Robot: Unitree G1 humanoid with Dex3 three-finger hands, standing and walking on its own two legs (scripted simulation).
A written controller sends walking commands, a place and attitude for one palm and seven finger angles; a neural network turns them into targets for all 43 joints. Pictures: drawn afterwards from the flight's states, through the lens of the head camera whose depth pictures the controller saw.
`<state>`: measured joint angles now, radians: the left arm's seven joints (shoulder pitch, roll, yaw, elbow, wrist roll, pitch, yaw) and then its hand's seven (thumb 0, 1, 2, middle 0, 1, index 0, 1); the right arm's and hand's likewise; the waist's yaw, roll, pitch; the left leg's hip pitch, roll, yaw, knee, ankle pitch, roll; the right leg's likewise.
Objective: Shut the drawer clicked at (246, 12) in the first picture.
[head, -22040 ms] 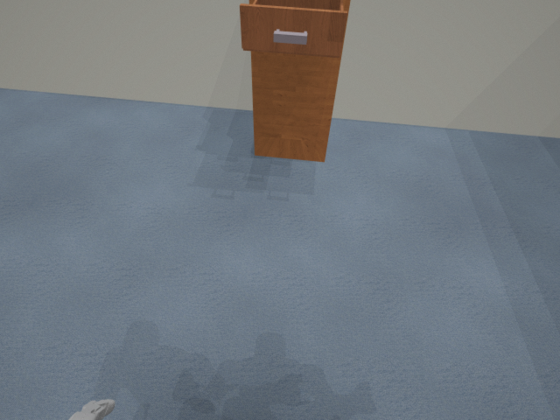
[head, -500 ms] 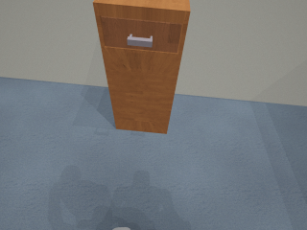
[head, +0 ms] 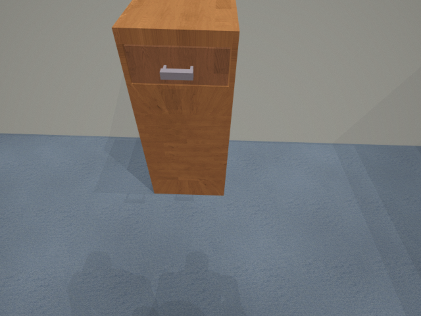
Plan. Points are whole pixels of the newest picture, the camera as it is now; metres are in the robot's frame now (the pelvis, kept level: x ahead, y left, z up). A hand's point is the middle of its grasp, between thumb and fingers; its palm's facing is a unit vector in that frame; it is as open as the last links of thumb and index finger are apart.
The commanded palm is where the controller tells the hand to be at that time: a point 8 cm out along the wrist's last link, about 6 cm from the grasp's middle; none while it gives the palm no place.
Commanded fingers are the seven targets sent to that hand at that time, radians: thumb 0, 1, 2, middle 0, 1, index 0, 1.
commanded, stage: let the arm hang, fingers relaxed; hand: left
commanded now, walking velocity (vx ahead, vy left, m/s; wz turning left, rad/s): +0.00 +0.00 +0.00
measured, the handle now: (177, 71) +0.86 +0.15 +0.03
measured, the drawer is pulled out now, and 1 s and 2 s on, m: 0.00 0.00 0.00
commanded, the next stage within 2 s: look to check the result in 0.14 s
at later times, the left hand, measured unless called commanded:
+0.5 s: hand out of the picture -0.01 +0.15 -0.18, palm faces +0.06 -0.98 -0.17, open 7.4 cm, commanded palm none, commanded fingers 0.00 0.90 0.90 -0.20 -0.30 -0.20 -0.30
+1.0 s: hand out of the picture +0.03 +0.16 -0.17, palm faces +0.04 -0.98 -0.19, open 7.4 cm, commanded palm none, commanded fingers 0.00 0.90 0.90 -0.20 -0.30 -0.20 -0.30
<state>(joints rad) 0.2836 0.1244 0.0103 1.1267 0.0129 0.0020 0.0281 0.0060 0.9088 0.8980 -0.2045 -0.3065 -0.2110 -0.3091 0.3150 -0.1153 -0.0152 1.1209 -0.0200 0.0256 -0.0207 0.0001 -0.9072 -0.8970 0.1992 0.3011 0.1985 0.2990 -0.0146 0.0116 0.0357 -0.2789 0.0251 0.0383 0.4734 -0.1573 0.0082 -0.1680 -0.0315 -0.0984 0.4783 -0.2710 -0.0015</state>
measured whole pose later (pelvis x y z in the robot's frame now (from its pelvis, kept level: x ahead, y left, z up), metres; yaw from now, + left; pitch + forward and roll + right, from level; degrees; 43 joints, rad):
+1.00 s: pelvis +0.03 -0.02 +0.00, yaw +0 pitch -2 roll +0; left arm 0.26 0.14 0.02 1.15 0.01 -0.01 0.03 0.01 0.91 0.90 -0.20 -0.29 -0.20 -0.30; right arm 0.26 -0.14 -0.02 1.15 -0.01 0.01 -0.03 0.00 -0.91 -0.90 0.20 0.30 0.20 0.30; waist -0.01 0.01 0.07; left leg -0.21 0.04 0.03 0.44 -0.19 -0.02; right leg -0.09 -0.01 -0.10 0.41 -0.29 -0.02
